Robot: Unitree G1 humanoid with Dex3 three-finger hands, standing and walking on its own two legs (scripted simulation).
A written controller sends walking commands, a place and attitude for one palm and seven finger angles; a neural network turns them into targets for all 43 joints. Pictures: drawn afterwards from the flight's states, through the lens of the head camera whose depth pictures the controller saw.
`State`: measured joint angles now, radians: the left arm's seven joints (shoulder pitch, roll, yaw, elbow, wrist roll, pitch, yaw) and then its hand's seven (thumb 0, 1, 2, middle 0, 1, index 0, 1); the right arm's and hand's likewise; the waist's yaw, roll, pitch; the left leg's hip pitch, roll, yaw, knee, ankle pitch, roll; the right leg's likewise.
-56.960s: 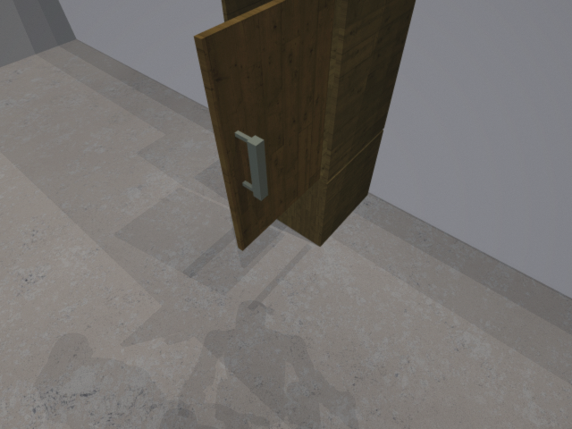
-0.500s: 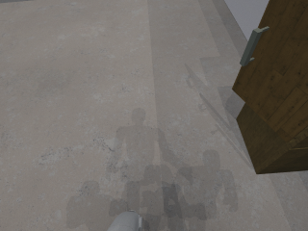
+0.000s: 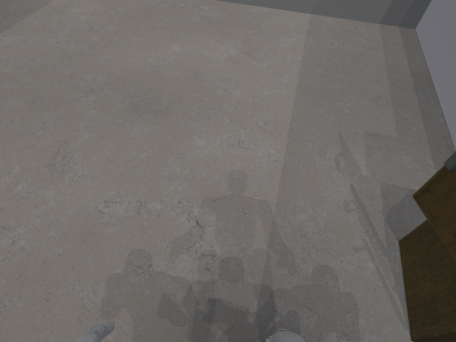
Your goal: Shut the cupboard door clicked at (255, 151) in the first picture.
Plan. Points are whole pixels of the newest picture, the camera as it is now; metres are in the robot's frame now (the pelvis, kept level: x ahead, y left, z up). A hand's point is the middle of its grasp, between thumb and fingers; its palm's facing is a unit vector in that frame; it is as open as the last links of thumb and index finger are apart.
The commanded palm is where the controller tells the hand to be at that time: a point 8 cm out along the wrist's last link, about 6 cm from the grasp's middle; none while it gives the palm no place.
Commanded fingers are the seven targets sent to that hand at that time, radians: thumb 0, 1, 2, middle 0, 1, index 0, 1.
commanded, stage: walk to a spot facing it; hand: left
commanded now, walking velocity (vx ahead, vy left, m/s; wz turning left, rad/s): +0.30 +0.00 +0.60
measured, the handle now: out of the picture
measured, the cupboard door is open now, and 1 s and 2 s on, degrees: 23 23 23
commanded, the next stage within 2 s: turn to face it in 0.68 s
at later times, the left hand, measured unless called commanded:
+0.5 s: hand out of the picture +0.04 +0.13 -0.17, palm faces +0.39 -0.90 -0.20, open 7.4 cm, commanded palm none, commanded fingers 0.00 0.90 0.90 -0.20 -0.30 -0.20 -0.30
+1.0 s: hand (102, 281) +0.25 +0.29 -0.16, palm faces +0.50 -0.85 -0.19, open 7.4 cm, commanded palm none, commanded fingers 0.00 0.90 0.90 -0.20 -0.30 -0.20 -0.30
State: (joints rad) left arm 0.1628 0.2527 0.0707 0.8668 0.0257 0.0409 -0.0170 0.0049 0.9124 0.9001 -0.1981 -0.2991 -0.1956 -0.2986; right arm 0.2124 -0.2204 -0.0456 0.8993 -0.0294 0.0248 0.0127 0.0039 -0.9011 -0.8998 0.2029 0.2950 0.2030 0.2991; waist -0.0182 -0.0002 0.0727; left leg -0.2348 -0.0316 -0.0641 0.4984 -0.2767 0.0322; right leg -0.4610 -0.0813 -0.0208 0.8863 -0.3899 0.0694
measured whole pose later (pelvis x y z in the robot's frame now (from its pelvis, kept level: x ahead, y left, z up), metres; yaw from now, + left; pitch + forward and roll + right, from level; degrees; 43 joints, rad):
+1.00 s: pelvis +0.26 +0.07 +0.00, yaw +29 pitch +0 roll -1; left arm 0.17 0.21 0.05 0.93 0.02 0.03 0.02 0.00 0.91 0.90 -0.20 -0.30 -0.19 -0.30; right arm 0.27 -0.15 -0.02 0.98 -0.02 -0.03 -0.03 0.01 -0.92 -0.90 0.20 0.29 0.20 0.30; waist -0.01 -0.04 0.03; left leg -0.16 -0.09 0.06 0.37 -0.22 0.12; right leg -0.50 -0.07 0.02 0.91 -0.21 0.06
